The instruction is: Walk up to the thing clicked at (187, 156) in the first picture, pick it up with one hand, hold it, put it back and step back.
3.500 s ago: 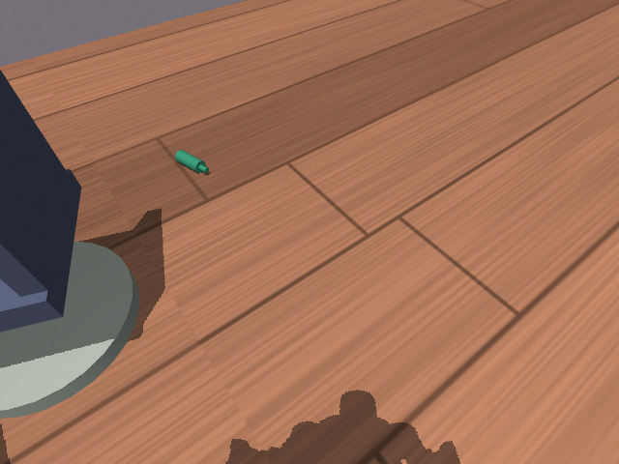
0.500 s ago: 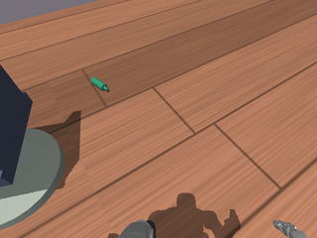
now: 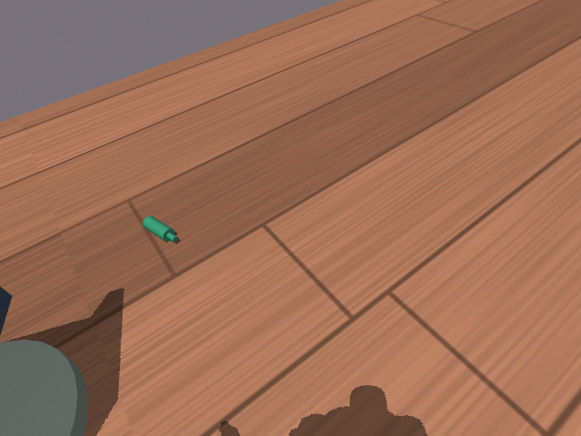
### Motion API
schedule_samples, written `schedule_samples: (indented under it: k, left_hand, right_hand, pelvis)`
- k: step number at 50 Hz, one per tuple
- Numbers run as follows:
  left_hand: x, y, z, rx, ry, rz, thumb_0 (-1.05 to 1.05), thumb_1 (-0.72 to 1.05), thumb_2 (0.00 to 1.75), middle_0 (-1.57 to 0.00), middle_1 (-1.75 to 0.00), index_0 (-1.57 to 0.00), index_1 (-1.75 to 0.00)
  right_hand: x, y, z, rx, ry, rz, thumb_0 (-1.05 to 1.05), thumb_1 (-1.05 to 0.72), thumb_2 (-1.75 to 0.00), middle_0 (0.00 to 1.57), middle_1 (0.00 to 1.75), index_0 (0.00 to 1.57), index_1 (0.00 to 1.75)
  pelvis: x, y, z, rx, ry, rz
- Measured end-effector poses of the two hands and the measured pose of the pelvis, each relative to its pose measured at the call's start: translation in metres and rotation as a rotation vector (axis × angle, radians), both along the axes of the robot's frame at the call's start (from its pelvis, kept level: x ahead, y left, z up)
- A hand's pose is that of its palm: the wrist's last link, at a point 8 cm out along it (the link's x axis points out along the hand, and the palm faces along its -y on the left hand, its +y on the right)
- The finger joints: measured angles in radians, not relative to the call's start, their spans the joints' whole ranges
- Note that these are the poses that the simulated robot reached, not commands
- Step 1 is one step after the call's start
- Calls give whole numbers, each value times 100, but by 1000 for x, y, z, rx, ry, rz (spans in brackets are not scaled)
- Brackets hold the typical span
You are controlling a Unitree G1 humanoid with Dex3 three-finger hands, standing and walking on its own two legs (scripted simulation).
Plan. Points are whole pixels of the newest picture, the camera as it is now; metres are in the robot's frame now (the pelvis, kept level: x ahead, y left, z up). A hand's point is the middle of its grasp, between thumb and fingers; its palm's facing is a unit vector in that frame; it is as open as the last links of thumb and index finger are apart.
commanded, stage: walk up
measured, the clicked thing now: (161, 230) +1.09 +0.73 -0.72
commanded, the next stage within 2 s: none
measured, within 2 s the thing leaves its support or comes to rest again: neither
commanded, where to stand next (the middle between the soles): +1.01 +0.07 m, yaw +0 degrees
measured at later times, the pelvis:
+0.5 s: pelvis +0.24 +0.04 +0.01, yaw +3 degrees
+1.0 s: pelvis +0.46 +0.00 +0.02, yaw +2 degrees
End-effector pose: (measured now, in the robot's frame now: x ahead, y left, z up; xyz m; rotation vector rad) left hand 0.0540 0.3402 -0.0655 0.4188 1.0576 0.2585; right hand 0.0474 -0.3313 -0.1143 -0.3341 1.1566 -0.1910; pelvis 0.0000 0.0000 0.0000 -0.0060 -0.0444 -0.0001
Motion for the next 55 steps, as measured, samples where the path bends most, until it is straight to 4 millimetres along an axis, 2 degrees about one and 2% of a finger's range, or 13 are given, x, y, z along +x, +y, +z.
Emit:
schedule_samples:
  k: [5,10,16,18,20,24,30,36,41,44,48,55]
  left_hand:
    - [13,-16,8,-30,57,56,1,91,90,-20,-30,-20,-30]
    - [33,-19,2,-64,112,100,1,90,90,-20,-30,-20,-30]
    - [73,-3,-26,-104,170,143,1,90,90,-20,-30,-20,-30]
    - [93,7,-41,-108,188,149,1,90,90,-20,-30,-20,-30]
    - [117,12,-50,-116,198,152,1,90,90,-20,-30,-20,-30]
    - [179,14,-46,-136,165,96,1,91,90,-20,-30,-20,-30]
    - [271,13,-27,-142,90,10,1,91,90,-20,-29,-20,-30]
    - [356,6,-12,-110,56,-42,1,91,90,-20,-29,-20,-30]
    - [421,-6,-11,-46,-2,-47,1,91,90,-20,-30,-20,-30]
    - [442,-14,-6,-40,-31,-29,1,91,90,-20,-29,-20,-30]
    - [453,-20,2,-52,-2,-4,1,91,90,-20,-30,-20,-30]
    - [469,-6,-8,-81,73,34,1,90,90,-20,-30,-20,-30]
  right_hand:
    - [73,10,11,43,-16,61,1,-91,-90,20,30,20,30]
    - [145,23,25,52,-19,129,1,-90,-90,20,30,21,30]
    - [245,45,31,16,-56,186,1,-90,-90,20,30,21,30]
    - [278,54,30,-9,-98,195,1,-90,-90,20,30,21,30]
    - [303,61,33,-23,-145,190,1,-90,-90,20,30,21,30]
    - [327,68,48,-22,-186,137,0,-90,-90,20,30,21,30]
    - [339,61,54,-26,-146,90,0,-90,-90,20,30,21,30]
    - [347,37,37,-10,-59,22,1,-90,-90,20,30,21,30]
    - [375,11,7,-1,16,-7,1,-90,-90,20,30,21,30]
    - [404,9,1,6,52,7,1,-90,-90,20,30,21,30]
    - [451,15,9,27,31,37,1,-90,-90,20,30,21,30]
    - [529,30,27,17,-2,90,1,-90,-90,20,30,21,30]
  pelvis:
    - [44,-4,17,-10,5,24]
    - [92,-2,23,-8,15,43]
    - [160,15,11,-27,15,67]
    - [183,25,0,-17,11,67]
    - [201,32,-3,-10,5,65]
    - [236,37,7,5,-3,49]
    - [287,38,20,18,-6,29]
    - [342,26,18,31,-3,15]
    - [396,5,0,18,1,18]
    - [417,0,2,9,-6,22]
    - [445,1,13,1,-3,25]
    - [498,13,18,-15,7,31]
